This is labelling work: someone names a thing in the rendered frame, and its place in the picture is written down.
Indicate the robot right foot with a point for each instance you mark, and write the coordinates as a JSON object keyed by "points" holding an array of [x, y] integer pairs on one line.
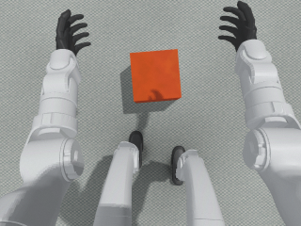
{"points": [[176, 153]]}

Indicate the carton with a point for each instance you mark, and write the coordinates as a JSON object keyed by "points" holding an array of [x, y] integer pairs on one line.
{"points": [[156, 76]]}

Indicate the robot right upper arm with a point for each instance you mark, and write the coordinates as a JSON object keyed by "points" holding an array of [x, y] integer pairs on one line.
{"points": [[275, 154]]}

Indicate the robot left upper arm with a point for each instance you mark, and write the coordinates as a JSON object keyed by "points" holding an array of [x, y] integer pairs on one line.
{"points": [[48, 166]]}

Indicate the robot right forearm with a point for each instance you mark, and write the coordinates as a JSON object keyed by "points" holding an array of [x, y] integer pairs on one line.
{"points": [[261, 88]]}

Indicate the robot right thigh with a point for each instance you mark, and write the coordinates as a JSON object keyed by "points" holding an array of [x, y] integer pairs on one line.
{"points": [[202, 207]]}

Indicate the robot left forearm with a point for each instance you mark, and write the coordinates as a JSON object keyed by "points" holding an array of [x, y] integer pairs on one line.
{"points": [[58, 99]]}

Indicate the robot left hand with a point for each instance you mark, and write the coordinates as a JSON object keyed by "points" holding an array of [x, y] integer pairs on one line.
{"points": [[64, 32]]}

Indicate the robot right hand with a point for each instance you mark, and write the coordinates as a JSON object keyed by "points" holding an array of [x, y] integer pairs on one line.
{"points": [[245, 23]]}

